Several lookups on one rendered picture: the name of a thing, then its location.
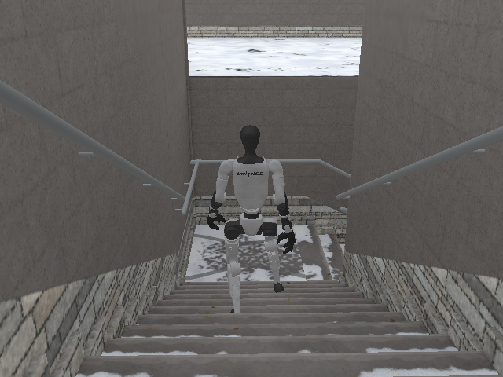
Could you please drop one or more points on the robot left hand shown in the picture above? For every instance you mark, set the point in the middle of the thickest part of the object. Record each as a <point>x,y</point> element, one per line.
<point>210,221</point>

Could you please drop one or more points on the left robot shin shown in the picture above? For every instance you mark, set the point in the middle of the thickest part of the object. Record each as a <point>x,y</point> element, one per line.
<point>234,289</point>

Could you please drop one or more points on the robot left forearm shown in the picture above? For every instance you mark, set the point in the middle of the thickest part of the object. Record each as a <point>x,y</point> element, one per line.
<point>214,207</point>

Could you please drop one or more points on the robot right foot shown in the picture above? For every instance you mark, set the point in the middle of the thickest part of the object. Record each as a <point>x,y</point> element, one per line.
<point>278,287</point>

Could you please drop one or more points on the robot left upper arm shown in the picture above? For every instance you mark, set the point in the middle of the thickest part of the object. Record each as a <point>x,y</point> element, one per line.
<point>222,180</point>

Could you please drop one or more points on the robot right hand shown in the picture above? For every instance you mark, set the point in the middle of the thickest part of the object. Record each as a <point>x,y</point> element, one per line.
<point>290,243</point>

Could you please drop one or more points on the robot right forearm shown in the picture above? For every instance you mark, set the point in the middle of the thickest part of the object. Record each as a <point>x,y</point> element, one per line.
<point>285,216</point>

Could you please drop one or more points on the robot right upper arm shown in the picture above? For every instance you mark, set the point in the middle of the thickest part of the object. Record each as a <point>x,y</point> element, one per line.
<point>278,180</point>

